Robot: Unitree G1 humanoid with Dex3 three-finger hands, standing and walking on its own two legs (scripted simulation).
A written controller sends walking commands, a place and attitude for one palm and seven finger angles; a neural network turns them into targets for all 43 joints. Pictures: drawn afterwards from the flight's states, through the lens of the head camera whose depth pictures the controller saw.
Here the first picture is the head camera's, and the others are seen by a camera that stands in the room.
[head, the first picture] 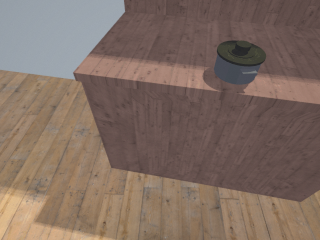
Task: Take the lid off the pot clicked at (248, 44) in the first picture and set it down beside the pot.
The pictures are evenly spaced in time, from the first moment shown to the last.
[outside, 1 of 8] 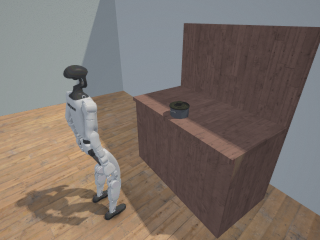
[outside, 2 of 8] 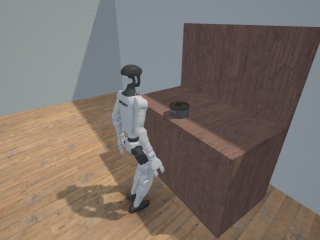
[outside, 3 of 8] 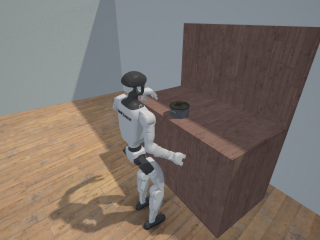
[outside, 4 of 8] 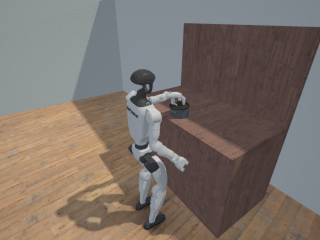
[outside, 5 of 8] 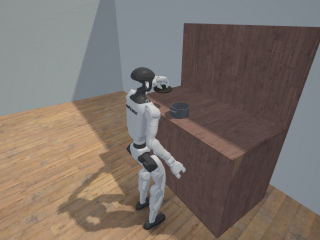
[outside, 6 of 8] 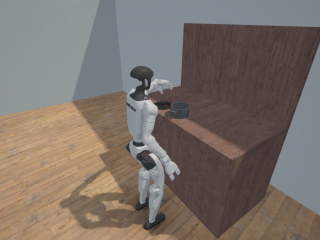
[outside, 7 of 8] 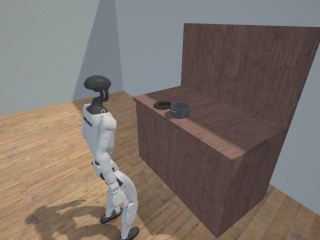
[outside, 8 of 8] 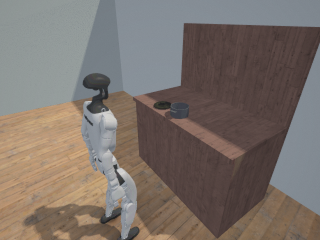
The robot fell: no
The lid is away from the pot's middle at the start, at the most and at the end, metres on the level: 0.00 0.25 0.23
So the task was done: yes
